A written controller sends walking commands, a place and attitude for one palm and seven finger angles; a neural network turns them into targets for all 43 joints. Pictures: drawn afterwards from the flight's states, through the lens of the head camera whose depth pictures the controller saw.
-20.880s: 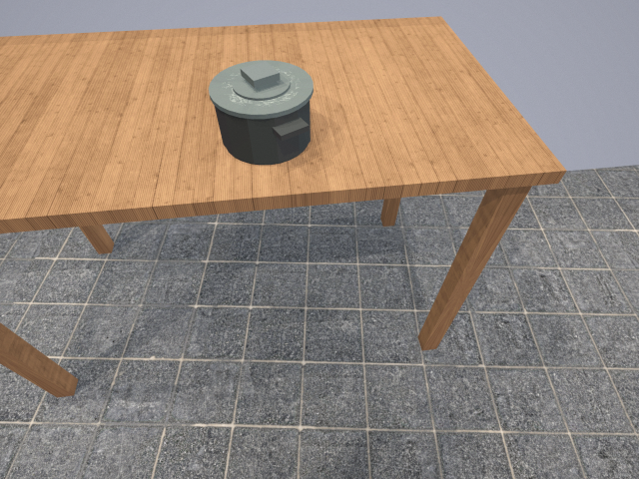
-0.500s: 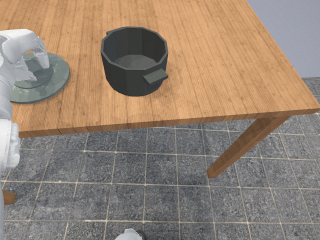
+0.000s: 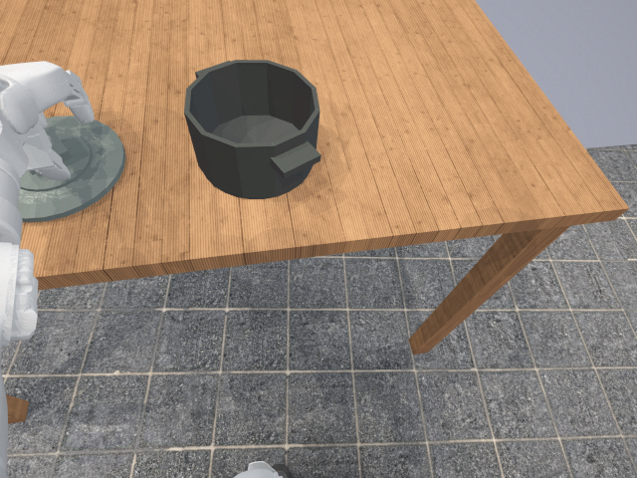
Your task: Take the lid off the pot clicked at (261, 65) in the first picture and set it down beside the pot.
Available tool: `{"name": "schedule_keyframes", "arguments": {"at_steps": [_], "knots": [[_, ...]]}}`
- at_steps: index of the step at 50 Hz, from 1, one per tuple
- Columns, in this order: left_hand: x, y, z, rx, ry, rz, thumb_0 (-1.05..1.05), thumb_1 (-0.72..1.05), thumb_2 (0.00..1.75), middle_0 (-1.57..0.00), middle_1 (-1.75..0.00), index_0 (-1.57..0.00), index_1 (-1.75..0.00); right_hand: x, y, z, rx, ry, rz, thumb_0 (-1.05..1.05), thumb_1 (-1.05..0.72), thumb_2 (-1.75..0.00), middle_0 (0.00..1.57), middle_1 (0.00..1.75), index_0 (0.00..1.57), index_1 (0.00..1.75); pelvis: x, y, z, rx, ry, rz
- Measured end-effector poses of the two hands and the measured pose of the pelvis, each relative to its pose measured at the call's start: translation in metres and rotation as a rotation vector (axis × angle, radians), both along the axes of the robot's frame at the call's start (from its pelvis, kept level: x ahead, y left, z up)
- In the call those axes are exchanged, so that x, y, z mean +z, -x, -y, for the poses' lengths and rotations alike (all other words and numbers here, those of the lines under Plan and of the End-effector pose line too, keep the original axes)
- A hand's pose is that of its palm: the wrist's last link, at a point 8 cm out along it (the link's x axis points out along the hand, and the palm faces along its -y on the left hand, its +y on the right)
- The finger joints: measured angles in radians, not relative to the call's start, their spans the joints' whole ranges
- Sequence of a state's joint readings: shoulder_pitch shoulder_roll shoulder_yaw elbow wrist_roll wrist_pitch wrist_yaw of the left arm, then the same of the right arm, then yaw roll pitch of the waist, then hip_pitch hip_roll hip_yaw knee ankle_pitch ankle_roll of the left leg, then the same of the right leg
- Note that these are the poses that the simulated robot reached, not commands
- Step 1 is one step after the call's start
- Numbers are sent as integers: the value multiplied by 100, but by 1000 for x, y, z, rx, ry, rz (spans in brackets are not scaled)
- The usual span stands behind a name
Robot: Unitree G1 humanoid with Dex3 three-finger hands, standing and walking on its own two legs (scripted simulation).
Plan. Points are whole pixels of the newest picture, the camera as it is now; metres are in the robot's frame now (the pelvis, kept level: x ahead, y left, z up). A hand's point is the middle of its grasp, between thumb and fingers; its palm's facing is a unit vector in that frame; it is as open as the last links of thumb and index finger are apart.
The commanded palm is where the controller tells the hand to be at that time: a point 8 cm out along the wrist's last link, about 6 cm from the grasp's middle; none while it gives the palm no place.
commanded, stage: open the fingers wide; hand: left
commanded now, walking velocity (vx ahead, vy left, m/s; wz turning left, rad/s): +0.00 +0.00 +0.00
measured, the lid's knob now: (42, 151) +0.51 +0.31 +0.09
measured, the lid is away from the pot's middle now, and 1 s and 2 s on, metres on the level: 0.26 0.26 0.26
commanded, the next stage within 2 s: raise the empty hand in 0.14 s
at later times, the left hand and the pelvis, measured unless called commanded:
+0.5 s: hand (34, 129) +0.49 +0.28 +0.14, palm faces -0.38 -0.10 -0.92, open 11.0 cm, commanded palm +0.51 +0.28 +0.21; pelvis +0.00 -0.01 +0.00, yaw +1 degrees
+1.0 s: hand (3, 84) +0.49 +0.28 +0.20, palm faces -0.34 -0.10 -0.93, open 11.0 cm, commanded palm +0.51 +0.28 +0.27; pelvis +0.01 -0.02 +0.01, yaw +1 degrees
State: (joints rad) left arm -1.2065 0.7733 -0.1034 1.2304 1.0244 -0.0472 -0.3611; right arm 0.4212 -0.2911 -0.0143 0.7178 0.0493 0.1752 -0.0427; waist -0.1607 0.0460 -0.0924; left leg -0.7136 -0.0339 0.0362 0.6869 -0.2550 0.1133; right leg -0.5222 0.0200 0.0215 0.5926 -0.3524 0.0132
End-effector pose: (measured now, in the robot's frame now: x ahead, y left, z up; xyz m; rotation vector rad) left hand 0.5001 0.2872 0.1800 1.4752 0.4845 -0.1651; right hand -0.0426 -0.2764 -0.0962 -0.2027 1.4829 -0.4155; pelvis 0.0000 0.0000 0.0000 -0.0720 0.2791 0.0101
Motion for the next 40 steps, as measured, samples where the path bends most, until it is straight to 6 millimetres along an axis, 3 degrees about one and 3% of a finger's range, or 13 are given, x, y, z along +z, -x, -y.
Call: {"name": "schedule_keyframes", "arguments": {"at_steps": [16,40], "knots": [[3,9,0,11,-8,-4,0,-8,80,-43,-72,-43,-72,0,-21,11,28,6,47,1,-91,-90,20,30,20,30,1,0,7,7,-6,14],[56,6,7,45,-9,38,0,-8,81,-44,-71,-43,-72,1,-33,22,17,-10,84,1,-91,-90,20,30,20,30,8,-7,18,0,-21,51]]}}
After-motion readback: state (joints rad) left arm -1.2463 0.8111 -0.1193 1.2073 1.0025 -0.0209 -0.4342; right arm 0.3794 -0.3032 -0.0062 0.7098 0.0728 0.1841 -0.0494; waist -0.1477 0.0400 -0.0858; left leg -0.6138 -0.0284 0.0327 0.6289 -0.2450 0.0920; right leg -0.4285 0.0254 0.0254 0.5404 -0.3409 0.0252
